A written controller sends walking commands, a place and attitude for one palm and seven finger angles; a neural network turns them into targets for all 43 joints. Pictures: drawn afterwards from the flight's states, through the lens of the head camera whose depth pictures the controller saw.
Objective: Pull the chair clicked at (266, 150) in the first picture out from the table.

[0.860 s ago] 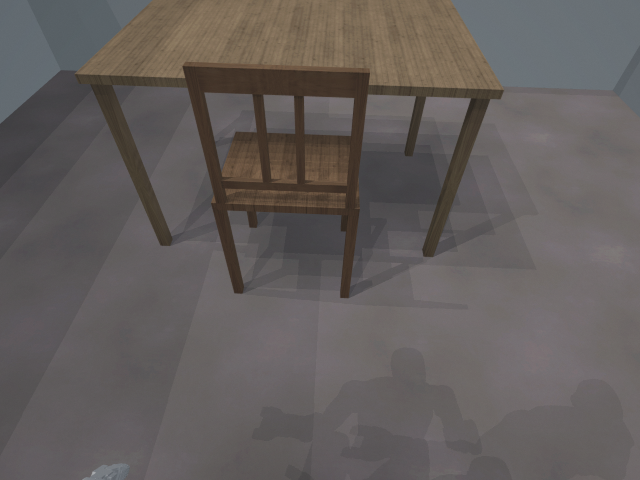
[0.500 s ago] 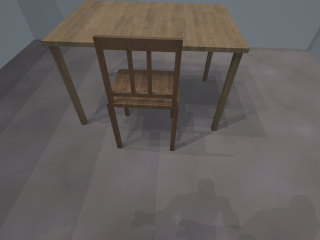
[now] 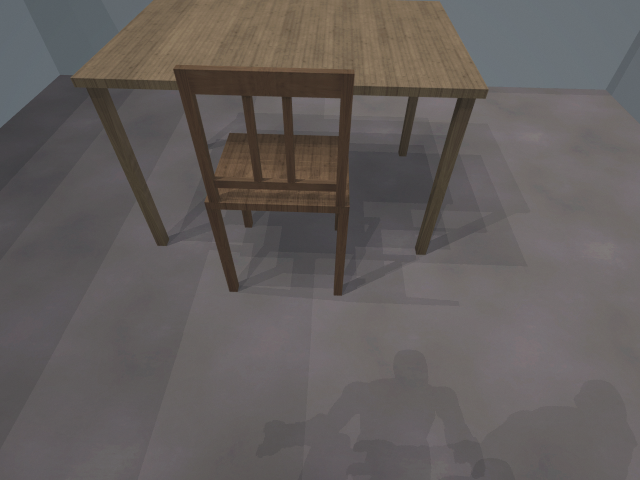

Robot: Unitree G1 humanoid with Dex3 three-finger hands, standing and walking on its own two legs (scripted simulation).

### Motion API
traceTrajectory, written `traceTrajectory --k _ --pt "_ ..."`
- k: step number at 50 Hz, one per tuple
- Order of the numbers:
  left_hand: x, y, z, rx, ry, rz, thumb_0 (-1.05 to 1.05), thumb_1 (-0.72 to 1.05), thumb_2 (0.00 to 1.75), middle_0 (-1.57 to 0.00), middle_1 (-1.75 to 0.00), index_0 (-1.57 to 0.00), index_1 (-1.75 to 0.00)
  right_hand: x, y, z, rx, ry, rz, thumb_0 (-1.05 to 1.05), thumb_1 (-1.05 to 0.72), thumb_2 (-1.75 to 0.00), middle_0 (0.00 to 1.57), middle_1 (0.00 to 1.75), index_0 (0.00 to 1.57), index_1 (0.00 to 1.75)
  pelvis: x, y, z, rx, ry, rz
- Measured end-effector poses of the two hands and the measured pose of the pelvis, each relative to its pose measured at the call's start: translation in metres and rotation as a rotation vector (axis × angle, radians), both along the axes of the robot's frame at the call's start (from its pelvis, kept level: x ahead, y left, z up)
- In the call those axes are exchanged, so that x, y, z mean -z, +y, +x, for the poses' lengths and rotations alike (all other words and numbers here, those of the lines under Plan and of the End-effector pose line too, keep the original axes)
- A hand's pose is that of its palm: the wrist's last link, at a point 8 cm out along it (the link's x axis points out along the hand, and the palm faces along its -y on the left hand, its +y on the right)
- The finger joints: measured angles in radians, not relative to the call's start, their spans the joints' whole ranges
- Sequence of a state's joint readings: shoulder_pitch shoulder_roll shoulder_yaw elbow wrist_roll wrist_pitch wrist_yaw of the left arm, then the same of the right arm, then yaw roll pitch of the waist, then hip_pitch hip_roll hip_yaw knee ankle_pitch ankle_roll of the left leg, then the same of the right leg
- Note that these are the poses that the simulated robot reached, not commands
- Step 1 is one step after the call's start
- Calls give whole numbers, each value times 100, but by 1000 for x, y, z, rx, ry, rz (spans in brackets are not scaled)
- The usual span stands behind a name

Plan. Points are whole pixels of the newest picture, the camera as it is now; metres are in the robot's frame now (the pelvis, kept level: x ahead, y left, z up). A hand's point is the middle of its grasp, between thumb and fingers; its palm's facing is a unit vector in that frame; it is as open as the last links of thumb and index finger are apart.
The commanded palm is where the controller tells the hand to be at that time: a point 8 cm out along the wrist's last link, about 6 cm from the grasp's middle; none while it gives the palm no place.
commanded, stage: look at it before walking up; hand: left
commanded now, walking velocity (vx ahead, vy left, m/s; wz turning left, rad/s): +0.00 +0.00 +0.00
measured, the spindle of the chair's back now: (253, 140) +0.92 +0.22 -0.09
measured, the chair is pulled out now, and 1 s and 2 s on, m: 0.00 0.00 0.00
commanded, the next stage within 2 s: take the last steps up to it in 0.58 s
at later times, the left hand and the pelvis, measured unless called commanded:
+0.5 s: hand out of the picture +0.09 +0.25 -0.15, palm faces -0.03 -0.94 -0.33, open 7.4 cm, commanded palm none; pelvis +0.01 +0.00 +0.00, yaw +0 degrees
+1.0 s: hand out of the picture +0.05 +0.21 -0.19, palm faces +0.04 -0.98 -0.20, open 7.4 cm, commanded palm none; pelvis +0.06 +0.02 -0.01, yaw +1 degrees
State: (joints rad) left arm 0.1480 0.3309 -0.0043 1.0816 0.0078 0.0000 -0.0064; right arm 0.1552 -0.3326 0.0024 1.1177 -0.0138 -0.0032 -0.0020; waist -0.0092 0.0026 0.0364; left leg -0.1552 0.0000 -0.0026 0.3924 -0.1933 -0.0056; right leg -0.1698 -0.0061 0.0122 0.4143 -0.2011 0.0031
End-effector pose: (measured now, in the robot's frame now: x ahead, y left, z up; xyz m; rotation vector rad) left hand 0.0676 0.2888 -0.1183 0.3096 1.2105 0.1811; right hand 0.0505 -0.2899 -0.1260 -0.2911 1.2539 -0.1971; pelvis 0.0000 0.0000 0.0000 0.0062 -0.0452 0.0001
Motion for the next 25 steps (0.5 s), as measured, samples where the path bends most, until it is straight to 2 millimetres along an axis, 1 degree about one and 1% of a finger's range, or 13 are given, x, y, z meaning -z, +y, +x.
traceTrajectory --k 13,25 --pt "-1 -2 11 7 -16 -6 0 90 90 -20 -30 -20 -30 -3 1 12 -4 -23 -1 0 -90 -90 20 30 20 30 -1 0 4 3 5 0" --pt "-1 1 14 0 -7 -2 0 90 90 -20 -30 -20 -30 -6 0 27 -15 -38 -9 0 -90 -90 20 30 20 30 -2 0 10 3 8 -1"
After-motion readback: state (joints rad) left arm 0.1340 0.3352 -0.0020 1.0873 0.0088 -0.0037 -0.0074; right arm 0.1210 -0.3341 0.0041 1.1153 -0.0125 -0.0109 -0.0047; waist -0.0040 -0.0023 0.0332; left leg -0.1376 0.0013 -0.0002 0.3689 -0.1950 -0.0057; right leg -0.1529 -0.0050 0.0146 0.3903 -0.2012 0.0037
